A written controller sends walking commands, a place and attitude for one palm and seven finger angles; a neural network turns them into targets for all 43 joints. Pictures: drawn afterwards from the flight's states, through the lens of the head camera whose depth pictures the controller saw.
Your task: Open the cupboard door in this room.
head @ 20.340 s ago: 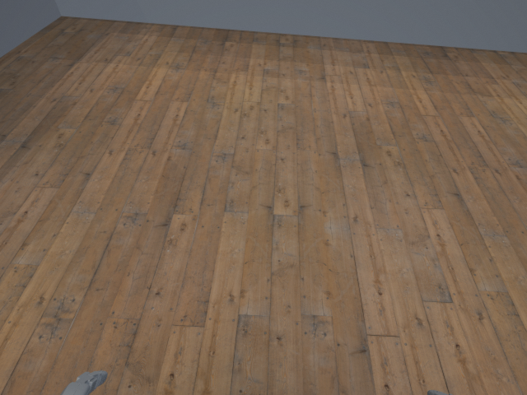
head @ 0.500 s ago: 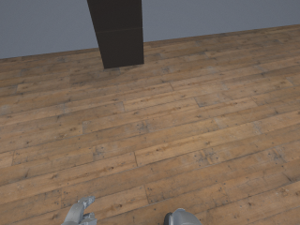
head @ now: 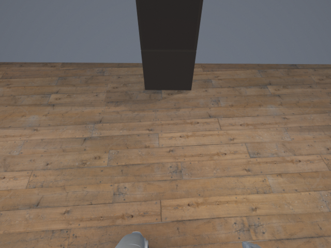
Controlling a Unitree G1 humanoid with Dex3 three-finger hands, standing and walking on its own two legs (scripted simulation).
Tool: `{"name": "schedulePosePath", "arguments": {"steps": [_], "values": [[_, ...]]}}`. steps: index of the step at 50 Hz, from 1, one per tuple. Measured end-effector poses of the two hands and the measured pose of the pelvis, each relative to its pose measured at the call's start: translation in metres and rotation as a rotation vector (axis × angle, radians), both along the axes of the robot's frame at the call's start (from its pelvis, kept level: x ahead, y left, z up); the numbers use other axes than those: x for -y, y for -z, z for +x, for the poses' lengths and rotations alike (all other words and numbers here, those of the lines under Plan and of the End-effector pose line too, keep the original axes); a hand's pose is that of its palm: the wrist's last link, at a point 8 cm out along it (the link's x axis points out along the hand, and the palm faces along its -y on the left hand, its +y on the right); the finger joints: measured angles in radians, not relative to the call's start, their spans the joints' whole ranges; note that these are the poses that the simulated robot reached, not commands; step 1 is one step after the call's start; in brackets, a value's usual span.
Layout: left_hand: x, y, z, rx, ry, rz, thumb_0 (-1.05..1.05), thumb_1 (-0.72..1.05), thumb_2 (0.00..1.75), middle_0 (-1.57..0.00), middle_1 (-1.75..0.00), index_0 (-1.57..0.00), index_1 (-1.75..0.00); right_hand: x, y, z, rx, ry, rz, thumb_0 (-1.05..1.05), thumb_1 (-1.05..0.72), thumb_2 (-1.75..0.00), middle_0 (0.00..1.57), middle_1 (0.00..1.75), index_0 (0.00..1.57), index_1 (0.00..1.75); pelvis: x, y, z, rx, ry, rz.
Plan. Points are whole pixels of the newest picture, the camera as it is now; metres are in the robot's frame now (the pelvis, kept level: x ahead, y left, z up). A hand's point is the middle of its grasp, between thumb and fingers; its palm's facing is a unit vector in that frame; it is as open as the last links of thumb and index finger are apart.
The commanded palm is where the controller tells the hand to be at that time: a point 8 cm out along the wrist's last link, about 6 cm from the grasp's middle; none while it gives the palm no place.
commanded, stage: turn or walk to find it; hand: left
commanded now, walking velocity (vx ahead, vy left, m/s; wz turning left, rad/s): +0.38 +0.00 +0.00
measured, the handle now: out of the picture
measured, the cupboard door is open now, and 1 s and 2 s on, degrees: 0 0 0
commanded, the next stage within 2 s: stand and wait in 0.86 s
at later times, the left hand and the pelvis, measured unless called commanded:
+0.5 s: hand (132, 173) +0.35 +0.16 -0.15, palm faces -0.06 -0.96 -0.26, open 7.4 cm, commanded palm none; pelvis +0.22 -0.03 -0.01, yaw -3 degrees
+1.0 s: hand (141, 186) +0.32 +0.13 -0.19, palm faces +0.22 -0.96 -0.17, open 7.3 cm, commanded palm none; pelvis +0.33 -0.04 -0.01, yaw +9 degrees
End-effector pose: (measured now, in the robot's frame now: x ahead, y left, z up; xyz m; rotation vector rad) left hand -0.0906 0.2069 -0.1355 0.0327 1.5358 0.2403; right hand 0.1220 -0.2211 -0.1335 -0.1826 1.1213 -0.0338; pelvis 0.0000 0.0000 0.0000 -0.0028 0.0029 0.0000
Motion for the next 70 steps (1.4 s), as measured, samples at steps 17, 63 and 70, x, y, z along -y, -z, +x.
{"name": "schedulePosePath", "arguments": {"steps": [17,63,70], "values": [[-0.044,0.000,0.280,0.283,0.160,0.039,0.00,0.91,0.90,-0.20,-0.30,-0.19,-0.30,0.010,-0.001,0.040,-0.090,0.196,-0.064,-0.04,-0.96,-0.90,0.20,0.30,0.20,0.29,-0.015,-0.002,0.141,0.029,0.040,0.031],[-0.004,0.013,0.397,0.133,-0.072,0.041,0.00,0.91,0.90,-0.20,-0.30,-0.20,-0.30,-0.008,-0.008,0.361,-0.010,-0.109,-0.033,0.00,-0.91,-0.90,0.20,0.30,0.20,0.29,0.020,-0.002,0.344,0.024,-0.175,-0.010],[0.007,0.009,0.413,0.176,-0.029,0.090,0.00,0.91,0.90,-0.20,-0.30,-0.20,-0.30,0.020,0.010,0.336,-0.063,-0.050,-0.006,-0.01,-0.92,-0.90,0.20,0.30,0.20,0.30,0.037,0.004,0.347,0.030,-0.160,0.037]]}}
